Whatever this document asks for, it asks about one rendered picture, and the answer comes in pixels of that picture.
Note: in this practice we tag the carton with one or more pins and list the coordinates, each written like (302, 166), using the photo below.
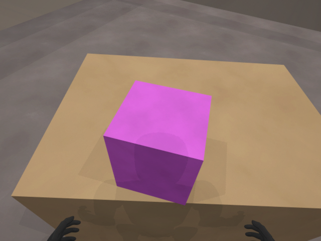
(156, 141)

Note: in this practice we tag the pedestal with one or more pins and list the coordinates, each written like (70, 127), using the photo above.
(262, 158)

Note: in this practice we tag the robot right hand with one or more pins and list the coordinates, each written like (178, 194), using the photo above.
(263, 234)

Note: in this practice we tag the robot left hand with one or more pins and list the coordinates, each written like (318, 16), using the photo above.
(62, 230)

